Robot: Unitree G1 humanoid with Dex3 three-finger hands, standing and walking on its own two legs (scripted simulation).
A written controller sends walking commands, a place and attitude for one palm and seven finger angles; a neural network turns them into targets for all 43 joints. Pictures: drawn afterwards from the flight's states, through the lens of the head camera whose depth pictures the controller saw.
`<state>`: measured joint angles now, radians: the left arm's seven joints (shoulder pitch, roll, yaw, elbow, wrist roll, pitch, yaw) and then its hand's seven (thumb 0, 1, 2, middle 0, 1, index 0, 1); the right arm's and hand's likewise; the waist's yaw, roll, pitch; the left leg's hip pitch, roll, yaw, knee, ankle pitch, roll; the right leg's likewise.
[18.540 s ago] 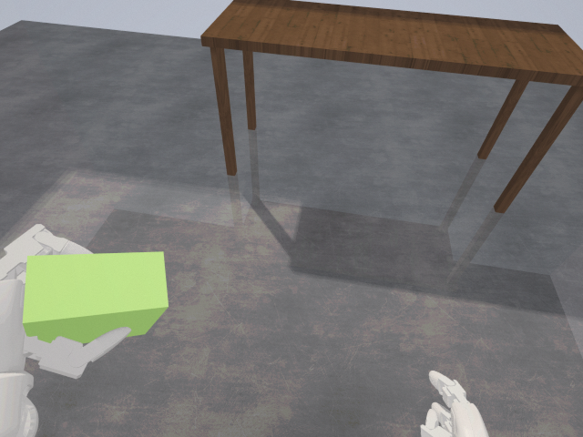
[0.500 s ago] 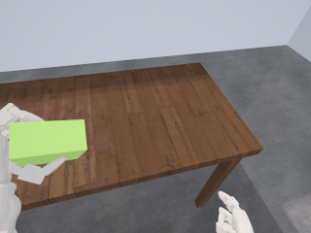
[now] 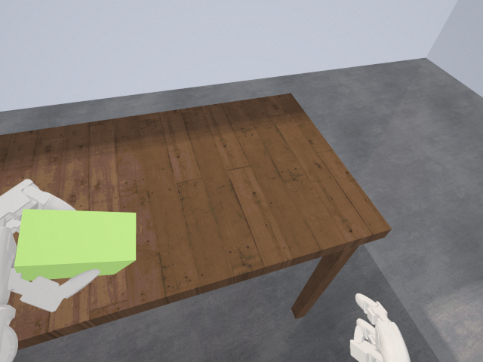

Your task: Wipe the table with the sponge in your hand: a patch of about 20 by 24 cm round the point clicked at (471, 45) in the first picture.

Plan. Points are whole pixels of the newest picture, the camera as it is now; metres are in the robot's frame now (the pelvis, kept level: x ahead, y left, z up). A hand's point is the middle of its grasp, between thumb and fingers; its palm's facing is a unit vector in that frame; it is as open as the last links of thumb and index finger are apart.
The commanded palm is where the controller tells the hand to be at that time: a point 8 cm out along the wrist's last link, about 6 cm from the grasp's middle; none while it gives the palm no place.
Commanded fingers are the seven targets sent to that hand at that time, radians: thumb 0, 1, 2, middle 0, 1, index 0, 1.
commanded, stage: shuffle to correct the standing spot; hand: left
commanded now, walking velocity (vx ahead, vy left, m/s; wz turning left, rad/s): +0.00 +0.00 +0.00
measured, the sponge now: (92, 247) +0.23 +0.22 +0.12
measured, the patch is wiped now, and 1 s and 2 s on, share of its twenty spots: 0.00 0.00 0.00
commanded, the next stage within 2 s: none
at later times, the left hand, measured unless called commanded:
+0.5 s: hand (126, 225) +0.24 +0.18 +0.16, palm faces +0.30 -0.87 -0.39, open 10.1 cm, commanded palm +0.18 +0.22 +0.17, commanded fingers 0.00 0.10 1.30 -1.20 -1.60 -1.20 -1.60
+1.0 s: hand (146, 220) +0.25 +0.15 +0.16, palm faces +0.29 -0.87 -0.40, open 10.1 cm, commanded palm +0.19 +0.19 +0.17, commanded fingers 0.00 0.10 1.30 -1.20 -1.60 -1.20 -1.60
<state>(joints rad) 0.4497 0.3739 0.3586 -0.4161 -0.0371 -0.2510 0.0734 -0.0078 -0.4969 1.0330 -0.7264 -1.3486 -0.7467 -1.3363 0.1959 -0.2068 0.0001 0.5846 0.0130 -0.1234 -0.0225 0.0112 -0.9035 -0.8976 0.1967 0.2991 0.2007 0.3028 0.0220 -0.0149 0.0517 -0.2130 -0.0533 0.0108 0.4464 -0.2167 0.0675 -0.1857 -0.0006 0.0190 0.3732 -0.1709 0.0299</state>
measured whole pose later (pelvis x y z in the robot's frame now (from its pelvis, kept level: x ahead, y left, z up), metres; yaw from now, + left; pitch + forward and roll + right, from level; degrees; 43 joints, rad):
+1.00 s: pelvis +0.03 -0.08 -0.01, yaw -2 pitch +0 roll -1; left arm 0.47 0.40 0.38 -0.52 -0.09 -0.15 0.07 -0.01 -0.50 1.03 -0.73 -1.35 -0.75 -1.33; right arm 0.18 -0.19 -0.02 0.55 0.03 -0.05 -0.04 0.01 -0.90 -0.90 0.20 0.30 0.20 0.30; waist -0.01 -0.01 0.04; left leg -0.24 0.07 -0.01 0.57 -0.33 -0.04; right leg -0.23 0.12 0.00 0.50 -0.27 -0.09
